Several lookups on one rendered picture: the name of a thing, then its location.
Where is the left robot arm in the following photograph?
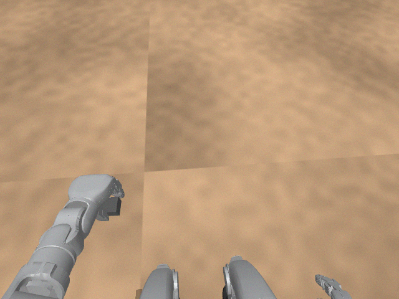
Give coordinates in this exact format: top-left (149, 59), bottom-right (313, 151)
top-left (1, 197), bottom-right (98, 299)

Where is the small box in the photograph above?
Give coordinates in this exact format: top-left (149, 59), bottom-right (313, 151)
top-left (102, 197), bottom-right (122, 216)

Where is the right robot hand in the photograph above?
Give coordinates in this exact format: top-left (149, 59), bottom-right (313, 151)
top-left (315, 274), bottom-right (352, 299)

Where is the left robot hand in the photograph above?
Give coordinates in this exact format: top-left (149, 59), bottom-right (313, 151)
top-left (68, 174), bottom-right (125, 221)

